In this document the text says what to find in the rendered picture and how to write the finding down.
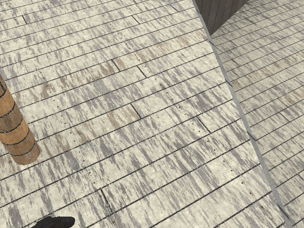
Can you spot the left robot hand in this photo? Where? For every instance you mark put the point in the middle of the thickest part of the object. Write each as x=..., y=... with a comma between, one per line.
x=56, y=222

